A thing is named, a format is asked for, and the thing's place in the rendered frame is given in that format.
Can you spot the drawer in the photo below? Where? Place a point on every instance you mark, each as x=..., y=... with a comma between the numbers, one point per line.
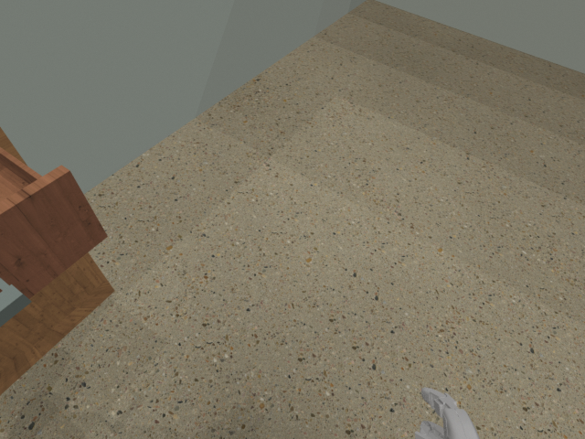
x=46, y=224

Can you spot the robot right hand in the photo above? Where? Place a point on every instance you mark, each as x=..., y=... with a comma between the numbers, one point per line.
x=456, y=422

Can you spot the cabinet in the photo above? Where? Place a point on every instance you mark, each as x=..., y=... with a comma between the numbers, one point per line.
x=54, y=311

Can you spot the handle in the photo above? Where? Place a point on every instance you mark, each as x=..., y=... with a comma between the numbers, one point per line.
x=12, y=301

